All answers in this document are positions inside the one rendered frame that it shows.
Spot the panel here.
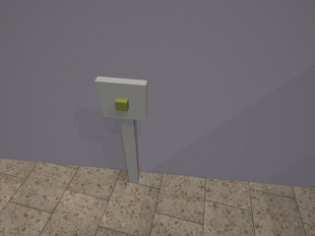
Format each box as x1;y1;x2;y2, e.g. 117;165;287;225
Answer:
94;76;148;184

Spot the button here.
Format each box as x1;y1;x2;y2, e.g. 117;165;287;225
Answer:
114;97;129;112

